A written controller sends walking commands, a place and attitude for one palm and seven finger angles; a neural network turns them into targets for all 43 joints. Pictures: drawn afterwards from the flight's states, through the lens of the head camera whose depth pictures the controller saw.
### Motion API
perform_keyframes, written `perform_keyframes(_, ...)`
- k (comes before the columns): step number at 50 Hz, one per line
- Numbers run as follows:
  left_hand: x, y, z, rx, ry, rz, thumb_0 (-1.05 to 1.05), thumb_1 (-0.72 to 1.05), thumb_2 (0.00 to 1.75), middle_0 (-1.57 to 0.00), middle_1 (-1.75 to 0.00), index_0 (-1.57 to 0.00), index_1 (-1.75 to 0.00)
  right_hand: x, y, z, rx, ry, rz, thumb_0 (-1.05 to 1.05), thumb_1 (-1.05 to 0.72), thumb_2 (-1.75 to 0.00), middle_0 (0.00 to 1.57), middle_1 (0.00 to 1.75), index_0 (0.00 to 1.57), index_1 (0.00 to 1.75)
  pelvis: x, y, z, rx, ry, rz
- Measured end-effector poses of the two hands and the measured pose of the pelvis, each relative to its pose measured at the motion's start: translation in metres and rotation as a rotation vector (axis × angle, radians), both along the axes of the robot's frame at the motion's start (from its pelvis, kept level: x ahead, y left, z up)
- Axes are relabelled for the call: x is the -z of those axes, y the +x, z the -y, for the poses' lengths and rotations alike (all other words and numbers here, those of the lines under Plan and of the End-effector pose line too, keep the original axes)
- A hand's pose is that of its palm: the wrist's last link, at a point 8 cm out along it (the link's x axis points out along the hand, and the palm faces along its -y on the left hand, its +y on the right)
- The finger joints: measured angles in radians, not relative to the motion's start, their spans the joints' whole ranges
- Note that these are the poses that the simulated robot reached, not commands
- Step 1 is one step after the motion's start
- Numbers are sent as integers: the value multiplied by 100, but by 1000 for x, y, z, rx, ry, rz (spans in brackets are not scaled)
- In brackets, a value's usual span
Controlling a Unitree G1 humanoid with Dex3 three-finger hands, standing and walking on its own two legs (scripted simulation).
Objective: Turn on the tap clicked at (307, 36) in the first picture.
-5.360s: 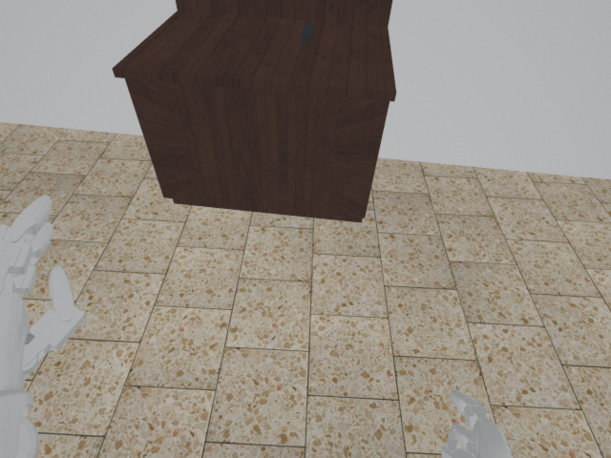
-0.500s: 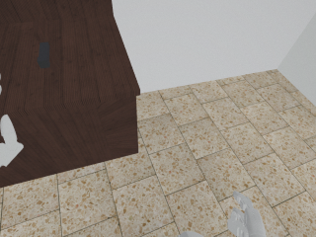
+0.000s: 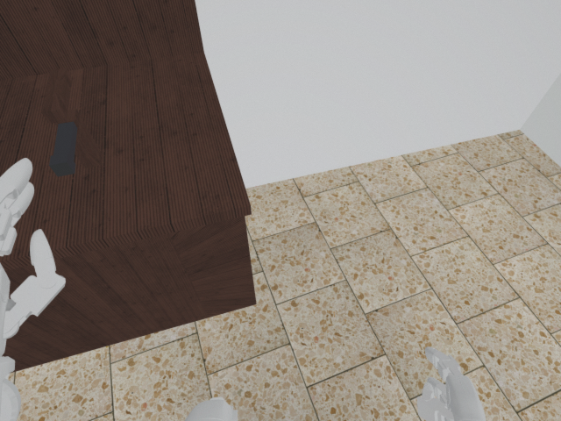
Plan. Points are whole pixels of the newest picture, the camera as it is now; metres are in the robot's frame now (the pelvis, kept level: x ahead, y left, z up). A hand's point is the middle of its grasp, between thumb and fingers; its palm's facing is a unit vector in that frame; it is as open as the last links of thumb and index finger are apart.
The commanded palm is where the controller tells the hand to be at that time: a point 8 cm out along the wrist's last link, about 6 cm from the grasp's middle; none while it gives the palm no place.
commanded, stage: take the last steps up to it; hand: left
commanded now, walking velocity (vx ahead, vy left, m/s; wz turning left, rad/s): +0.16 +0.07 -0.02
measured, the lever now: (62, 164) +0.49 +0.41 +0.04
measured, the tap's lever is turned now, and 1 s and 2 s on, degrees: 0 0 0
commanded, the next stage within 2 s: come to a stop and stand still in 0.02 s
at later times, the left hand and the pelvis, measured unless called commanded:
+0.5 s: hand (94, 228) +0.28 +0.22 +0.17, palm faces +0.34 -0.81 -0.48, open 7.4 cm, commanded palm +0.23 +0.27 +0.18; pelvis +0.06 -0.01 -0.01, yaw -2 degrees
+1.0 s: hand (30, 299) +0.20 +0.25 +0.17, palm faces +0.45 -0.80 -0.41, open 7.4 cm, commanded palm +0.17 +0.27 +0.18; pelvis +0.00 -0.01 -0.01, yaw -1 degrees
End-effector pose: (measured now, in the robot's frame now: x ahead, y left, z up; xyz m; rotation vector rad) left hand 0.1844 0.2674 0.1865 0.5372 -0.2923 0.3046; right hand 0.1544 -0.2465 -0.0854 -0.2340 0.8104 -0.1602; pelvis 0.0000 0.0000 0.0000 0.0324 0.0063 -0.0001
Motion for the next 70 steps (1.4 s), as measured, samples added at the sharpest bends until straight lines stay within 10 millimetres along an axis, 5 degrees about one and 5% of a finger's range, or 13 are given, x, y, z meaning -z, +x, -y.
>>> perform_keyframes(6, -5, 24, -24, 31, 11, 93, 1, 88, 89, -21, -30, -21, -30, -11, 31, -9, 38, -60, 66, 1, -91, -89, 20, 30, 20, 30, 11, 31, -23, 18, -19, 18)
perform_keyframes(12, -3, 53, -45, -17, -35, 98, 1, 89, 89, -21, -30, -21, -30, -11, 50, -49, 5, 24, 67, 1, -91, -89, 19, 30, 19, 30, 4, 48, -28, 9, -37, 14)
perform_keyframes(19, -1, 60, -17, 18, -45, 6, 1, 89, 89, -20, -30, -21, -30, -6, 57, -72, -67, 133, 65, 1, -90, -89, 20, 30, 20, 30, -1, 58, -13, 28, -42, 9)
perform_keyframes(26, -2, 61, 16, -5, 10, -43, 1, 89, 89, -21, -30, -21, -30, 17, 58, -38, -57, 155, 44, 1, -90, -89, 20, 30, 20, 30, 6, 58, 12, 27, -39, 13)
perform_keyframes(33, 6, 57, 24, -33, -4, -104, 1, 89, 89, -21, -30, -21, -30, 9, 44, 12, 29, 68, 16, 1, -91, -89, 20, 30, 20, 30, -1, 50, 22, 28, 8, -10)
perform_keyframes(39, 5, 35, 21, -22, -14, -70, 1, 88, 89, -21, -30, -21, -30, -4, 30, 32, 40, -21, 17, 1, -91, -89, 20, 30, 19, 30, 0, 33, 21, 8, 2, -9)
perform_keyframes(49, 2, -21, -12, -73, -31, 41, 1, 88, 89, -21, -30, -21, -30, -12, 2, -4, 0, -7, 73, 1, -91, -90, 20, 30, 19, 30, 4, 5, 6, 12, -20, 36)
perform_keyframes(57, 17, -28, -9, -112, -119, 37, 1, 89, 89, -20, -30, -21, -30, 7, -18, -37, -73, 88, 63, 1, -91, -89, 20, 30, 20, 30, 7, -14, 5, 6, -23, 54)
perform_keyframes(70, 6, -38, -16, -30, -25, -3, 1, 89, 89, -21, -30, -21, -30, 4, -63, -23, 27, 41, 5, 1, -91, -89, 20, 30, 20, 30, 3, -29, -6, 17, -32, 50)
